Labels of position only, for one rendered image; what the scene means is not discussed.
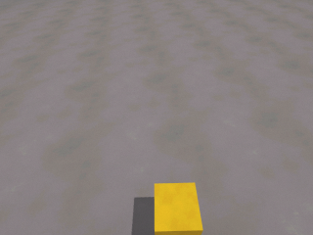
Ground carton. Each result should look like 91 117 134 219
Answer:
155 182 203 235

